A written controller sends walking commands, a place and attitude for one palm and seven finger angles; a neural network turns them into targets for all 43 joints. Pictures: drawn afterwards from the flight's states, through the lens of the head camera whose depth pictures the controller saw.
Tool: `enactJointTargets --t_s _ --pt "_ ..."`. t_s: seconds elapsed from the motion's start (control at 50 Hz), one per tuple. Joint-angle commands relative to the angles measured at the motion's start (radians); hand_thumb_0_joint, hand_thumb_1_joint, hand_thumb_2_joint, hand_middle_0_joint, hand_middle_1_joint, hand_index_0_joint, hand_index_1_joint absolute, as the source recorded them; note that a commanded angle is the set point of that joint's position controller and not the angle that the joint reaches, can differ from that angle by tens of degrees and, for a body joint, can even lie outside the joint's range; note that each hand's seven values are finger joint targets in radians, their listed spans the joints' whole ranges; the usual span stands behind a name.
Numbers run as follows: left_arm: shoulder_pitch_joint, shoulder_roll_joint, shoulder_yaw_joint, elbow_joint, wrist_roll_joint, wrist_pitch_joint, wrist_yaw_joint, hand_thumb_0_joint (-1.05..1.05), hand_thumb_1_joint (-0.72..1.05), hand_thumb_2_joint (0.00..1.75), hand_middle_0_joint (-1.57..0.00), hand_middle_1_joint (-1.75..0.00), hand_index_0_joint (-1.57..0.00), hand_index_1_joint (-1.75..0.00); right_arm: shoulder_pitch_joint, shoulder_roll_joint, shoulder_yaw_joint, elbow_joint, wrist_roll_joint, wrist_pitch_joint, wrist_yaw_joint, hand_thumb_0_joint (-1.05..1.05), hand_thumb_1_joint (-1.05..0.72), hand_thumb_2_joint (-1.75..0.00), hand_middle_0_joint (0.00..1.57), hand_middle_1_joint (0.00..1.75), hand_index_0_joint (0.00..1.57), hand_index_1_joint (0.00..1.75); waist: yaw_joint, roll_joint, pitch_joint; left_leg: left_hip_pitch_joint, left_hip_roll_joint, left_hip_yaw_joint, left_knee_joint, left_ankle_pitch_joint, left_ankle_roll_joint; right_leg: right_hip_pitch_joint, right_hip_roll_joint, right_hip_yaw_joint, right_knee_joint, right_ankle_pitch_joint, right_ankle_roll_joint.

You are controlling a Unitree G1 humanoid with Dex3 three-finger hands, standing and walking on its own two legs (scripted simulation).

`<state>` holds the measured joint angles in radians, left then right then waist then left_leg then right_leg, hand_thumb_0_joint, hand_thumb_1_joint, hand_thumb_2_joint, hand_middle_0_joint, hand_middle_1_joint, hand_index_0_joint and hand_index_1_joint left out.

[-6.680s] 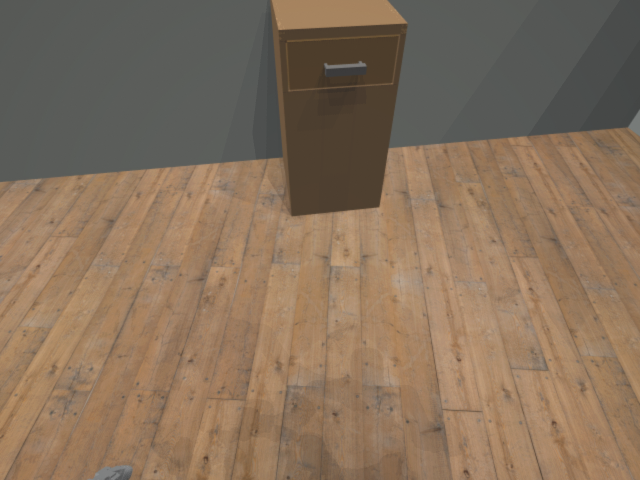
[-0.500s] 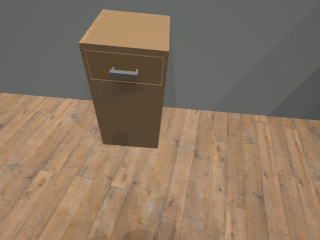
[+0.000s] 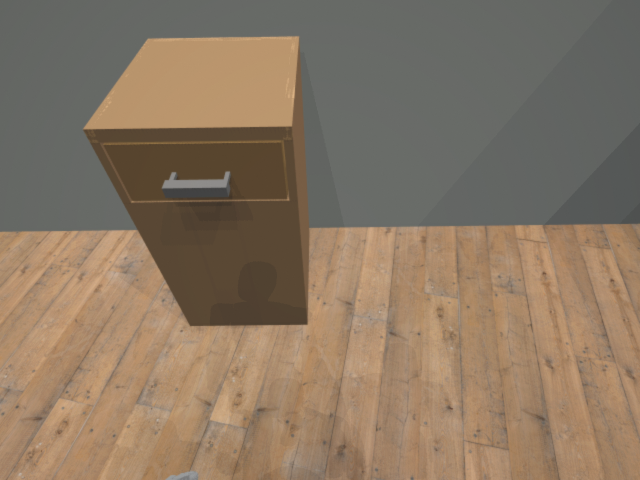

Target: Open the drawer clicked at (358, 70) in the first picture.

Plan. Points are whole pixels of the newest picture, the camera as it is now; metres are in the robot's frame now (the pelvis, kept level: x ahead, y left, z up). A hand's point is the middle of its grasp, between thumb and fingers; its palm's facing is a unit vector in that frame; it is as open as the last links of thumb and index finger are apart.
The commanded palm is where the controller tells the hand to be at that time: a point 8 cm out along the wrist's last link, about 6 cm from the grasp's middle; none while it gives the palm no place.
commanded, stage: take the last steps up to it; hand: left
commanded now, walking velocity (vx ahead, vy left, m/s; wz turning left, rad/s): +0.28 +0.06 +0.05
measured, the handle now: (198, 182) +0.71 +0.28 -0.07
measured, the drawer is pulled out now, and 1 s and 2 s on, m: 0.00 0.00 0.00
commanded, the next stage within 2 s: come to a stop and stand still in 0.30 s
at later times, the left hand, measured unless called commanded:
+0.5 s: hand out of the picture +0.13 +0.22 -0.17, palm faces +0.09 -0.99 -0.15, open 7.4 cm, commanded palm none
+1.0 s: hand (214, 405) +0.26 +0.17 -0.13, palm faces +0.04 -0.95 -0.30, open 7.4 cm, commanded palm none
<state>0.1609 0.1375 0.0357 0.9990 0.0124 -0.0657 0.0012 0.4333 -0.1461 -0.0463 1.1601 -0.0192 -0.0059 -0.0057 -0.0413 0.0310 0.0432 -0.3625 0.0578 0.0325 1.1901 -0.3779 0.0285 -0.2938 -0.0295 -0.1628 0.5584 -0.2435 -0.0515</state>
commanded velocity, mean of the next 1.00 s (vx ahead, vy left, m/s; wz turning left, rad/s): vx -0.02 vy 0.05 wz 0.01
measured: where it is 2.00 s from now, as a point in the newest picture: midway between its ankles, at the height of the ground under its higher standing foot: outside the picture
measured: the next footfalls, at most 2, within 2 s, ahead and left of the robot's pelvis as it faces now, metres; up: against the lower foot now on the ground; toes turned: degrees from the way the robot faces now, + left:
left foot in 0.32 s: +0.23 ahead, +0.15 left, +0.00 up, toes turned +9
right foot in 0.80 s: +0.24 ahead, -0.09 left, +0.00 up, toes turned -5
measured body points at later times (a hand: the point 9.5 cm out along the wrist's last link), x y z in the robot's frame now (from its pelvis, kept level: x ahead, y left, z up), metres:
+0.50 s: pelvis +0.17 +0.06 +0.01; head +0.18 +0.08 +0.46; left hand +0.12 +0.28 -0.16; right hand +0.25 -0.17 -0.13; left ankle +0.19 +0.14 -0.73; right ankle +0.13 -0.07 -0.67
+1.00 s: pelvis +0.18 -0.02 +0.01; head +0.21 -0.07 +0.46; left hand +0.25 +0.22 -0.11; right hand +0.22 -0.26 -0.17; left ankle +0.12 +0.14 -0.63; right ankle +0.20 -0.08 -0.73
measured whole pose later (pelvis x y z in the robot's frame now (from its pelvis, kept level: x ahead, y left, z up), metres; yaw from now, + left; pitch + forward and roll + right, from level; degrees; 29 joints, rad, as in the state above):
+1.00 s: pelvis +0.18 -0.02 +0.01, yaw +0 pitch -1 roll +4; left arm 0.17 0.14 0.03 0.99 0.01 0.01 0.03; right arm 0.19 -0.23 -0.08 1.05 -0.02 0.08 -0.01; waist 0.00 0.05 0.08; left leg -0.42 -0.02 -0.02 1.13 -0.42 -0.05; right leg -0.26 -0.04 -0.08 0.51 -0.24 -0.07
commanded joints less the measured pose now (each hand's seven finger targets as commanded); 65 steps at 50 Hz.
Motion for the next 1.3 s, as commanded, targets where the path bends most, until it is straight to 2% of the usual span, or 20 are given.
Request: enactJointTargets --t_s 0.0,0.18,0.26,0.28,0.3,0.32,0.34,0.4,0.44,0.64,0.7,0.74,0.76,0.78,0.8,0.84,0.9,0.98,1.14,1.28 --pt "0.120 0.106 0.019 0.019 0.010 -0.006 0.018 0.00 0.90 0.90 -0.20 -0.30 -0.20 -0.30 0.036 -0.015 -0.011 -0.073 -0.009 -0.007 0.009 0.00 -0.90 -0.90 0.20 0.30 0.20 0.30 0.008 -0.138 0.039 -0.109 0.072 -0.008 -0.084 0.110 -0.033 -0.042 -0.251 0.214 -0.405 -0.039 -0.071" --pt "0.223 0.166 0.030 0.061 0.013 -0.012 0.011 0.00 0.90 0.90 -0.20 -0.30 -0.20 -0.30 -0.226 -0.044 -0.007 -0.182 -0.004 -0.028 0.034 0.00 -0.90 -0.90 0.20 0.30 0.20 0.30 0.071 -0.151 0.051 -0.107 0.046 0.058 -0.490 0.156 -0.048 0.118 -0.266 0.183 -0.352 0.151 -0.094" --pt "0.216 0.173 0.035 0.071 0.010 0.005 0.015 0.00 0.90 0.90 -0.20 -0.30 -0.20 -0.30 -0.170 -0.077 -0.005 -0.166 -0.003 -0.044 0.026 0.00 -0.90 -0.90 0.20 0.30 0.20 0.30 0.026 -0.121 0.022 0.143 -0.007 0.106 -0.693 0.200 -0.030 0.081 -0.222 0.124 -0.197 0.194 -0.051" --pt "0.225 0.149 0.028 0.071 0.007 0.009 0.015 0.00 0.90 0.90 -0.20 -0.30 -0.20 -0.30 -0.076 -0.117 -0.012 -0.136 -0.006 -0.052 0.018 0.00 -0.90 -0.90 0.20 0.30 0.20 0.30 -0.010 -0.038 -0.033 0.306 0.009 0.071 -0.756 0.242 -0.017 0.031 -0.171 0.086 -0.026 0.217 -0.024" --pt "0.258 0.098 0.020 0.056 0.002 0.015 0.009 0.00 0.90 0.90 -0.20 -0.30 -0.20 -0.30 0.027 -0.217 -0.033 -0.118 -0.017 -0.057 0.007 0.00 -0.90 -0.90 0.20 0.30 0.20 0.30 -0.035 0.191 -0.100 0.473 0.209 -0.168 -0.780 0.329 0.058 -0.141 -0.059 0.007 0.225 -0.049 0.019" --pt "0.242 0.073 0.012 0.029 0.005 0.011 0.009 0.00 0.90 0.90 -0.20 -0.30 -0.20 -0.30 0.094 -0.268 -0.039 -0.109 -0.011 -0.045 0.000 0.00 -0.90 -0.90 0.20 0.30 0.20 0.30 -0.046 0.287 -0.114 0.488 0.358 -0.352 -0.884 0.384 0.152 -0.258 0.005 0.006 0.460 -0.382 0.037" --pt "0.206 0.083 0.011 0.027 0.009 0.018 0.017 0.00 0.90 0.90 -0.20 -0.30 -0.20 -0.30 0.062 -0.244 -0.032 -0.107 -0.007 -0.042 -0.012 0.00 -0.90 -0.90 0.20 0.30 0.20 0.30 -0.048 0.251 -0.107 0.434 0.364 -0.363 -0.923 0.300 0.170 -0.300 -0.027 0.091 0.585 -0.367 0.027" --pt "0.187 0.072 0.012 0.059 0.008 0.022 0.003 0.00 0.90 0.90 -0.20 -0.30 -0.20 -0.30 -0.119 -0.121 0.006 -0.149 0.000 -0.052 -0.021 0.00 -0.90 -0.90 0.20 0.30 0.20 0.30 0.028 0.044 -0.002 0.220 0.266 -0.166 -0.943 0.464 0.138 -0.250 -0.098 0.135 0.575 -0.163 0.042" --pt "0.262 0.028 -0.001 0.095 -0.002 0.048 0.016 0.00 0.90 0.90 -0.20 -0.30 -0.20 -0.30 -0.186 -0.098 0.024 -0.151 0.006 -0.059 -0.032 0.00 -0.90 -0.90 0.20 0.30 0.20 0.30 0.076 0.051 -0.039 0.163 0.222 -0.039 -0.917 0.785 0.111 -0.097 -0.094 0.151 0.430 -0.104 0.077" --pt "0.142 0.093 0.024 0.004 0.005 0.113 0.031 0.00 0.90 0.90 -0.20 -0.30 -0.20 -0.30 -0.195 -0.172 -0.029 -0.136 -0.004 0.011 -0.049 0.00 -0.90 -0.90 0.20 0.30 0.20 0.30 0.043 0.152 -0.017 0.231 0.264 -0.052 -0.827 0.872 0.143 -0.100 -0.035 0.131 0.286 -0.171 0.071" --pt "0.132 0.100 0.028 -0.013 0.003 0.102 0.030 0.00 0.90 0.90 -0.20 -0.30 -0.20 -0.30 -0.202 -0.179 -0.038 -0.139 -0.006 0.020 -0.041 0.00 -0.90 -0.90 0.20 0.30 0.20 0.30 0.047 0.136 -0.035 0.235 0.250 -0.060 -0.783 0.802 0.122 -0.042 -0.020 0.111 0.147 -0.117 0.060" --pt "0.166 0.114 0.030 -0.007 0.006 0.085 0.030 0.00 0.90 0.90 -0.20 -0.30 -0.20 -0.30 -0.196 -0.174 -0.041 -0.140 0.000 0.024 -0.033 0.00 -0.90 -0.90 0.20 0.30 0.20 0.30 0.070 0.085 -0.075 0.218 0.188 -0.030 -0.694 0.647 0.062 0.072 -0.028 0.103 -0.086 0.108 0.061" --pt "0.178 0.168 0.034 -0.007 0.012 0.070 0.035 0.00 0.90 0.90 -0.20 -0.30 -0.20 -0.30 -0.172 -0.140 -0.039 -0.144 0.007 0.024 -0.026 0.00 -0.90 -0.90 0.20 0.30 0.20 0.30 0.064 -0.056 -0.118 0.174 0.100 0.035 -0.579 0.437 -0.001 0.153 -0.124 0.209 -0.152 0.434 0.043" --pt "0.163 0.240 0.045 -0.007 0.016 0.059 0.040 0.00 0.90 0.90 -0.20 -0.30 -0.20 -0.30 -0.140 -0.084 -0.031 -0.162 0.012 0.023 -0.018 0.00 -0.90 -0.90 0.20 0.30 0.20 0.30 0.043 -0.240 -0.120 0.003 -0.022 0.096 -0.441 -0.030 -0.051 0.250 -0.314 0.378 -0.131 0.851 -0.047" --pt "0.200 0.247 0.044 -0.006 0.008 0.061 0.041 0.00 0.90 0.90 -0.20 -0.30 -0.20 -0.30 -0.170 -0.086 -0.031 -0.173 0.013 0.045 -0.026 0.00 -0.90 -0.90 0.20 0.30 0.20 0.30 0.084 -0.259 -0.147 0.001 -0.052 0.005 -0.281 -0.267 -0.050 0.218 -0.388 0.416 -0.137 1.037 -0.132" --pt "0.122 0.223 0.044 -0.017 0.008 0.065 0.048 0.00 0.90 0.90 -0.20 -0.30 -0.20 -0.30 -0.185 -0.104 -0.036 -0.163 0.010 0.061 -0.029 0.00 -0.90 -0.90 0.20 0.30 0.20 0.30 0.057 -0.213 -0.100 -0.061 -0.051 -0.091 -0.085 -0.211 -0.052 0.177 -0.353 0.389 -0.145 0.924 -0.160" --pt "0.071 0.208 0.046 -0.045 0.005 0.066 0.052 0.00 0.90 0.90 -0.20 -0.30 -0.20 -0.30 -0.184 -0.122 -0.041 -0.150 0.006 0.070 -0.013 0.00 -0.90 -0.90 0.20 0.30 0.20 0.30 0.052 -0.133 -0.070 -0.105 -0.049 -0.103 -0.002 -0.061 -0.072 0.160 -0.295 0.313 -0.172 0.716 -0.115" --pt "0.091 0.219 0.053 -0.048 0.005 0.061 0.051 0.00 0.90 0.90 -0.20 -0.30 -0.20 -0.30 -0.197 -0.144 -0.041 -0.163 -0.003 0.077 -0.003 0.00 -0.90 -0.90 0.20 0.30 0.20 0.30 0.075 -0.161 -0.083 -0.141 -0.046 -0.109 -0.034 0.007 -0.096 0.216 -0.296 0.328 -0.226 0.472 -0.100" --pt "0.107 0.227 0.052 -0.044 0.018 0.063 0.031 0.00 0.90 0.90 -0.20 -0.30 -0.20 -0.30 -0.197 -0.138 -0.028 -0.174 -0.002 0.063 0.011 0.00 -0.90 -0.90 0.20 0.30 0.20 0.30 0.082 -0.203 -0.026 -0.033 -0.024 -0.053 -0.308 0.013 -0.075 0.101 -0.256 0.360 -0.375 -0.122 -0.074" --pt "0.100 0.227 0.051 0.002 0.018 0.067 0.025 0.00 0.90 0.90 -0.20 -0.30 -0.20 -0.30 -0.078 -0.098 -0.002 -0.138 0.001 0.027 0.003 0.00 -0.90 -0.90 0.20 0.30 0.20 0.30 0.052 -0.205 -0.057 0.168 -0.057 0.024 -0.643 -0.002 -0.035 0.043 -0.203 0.345 -0.432 -0.234 -0.065"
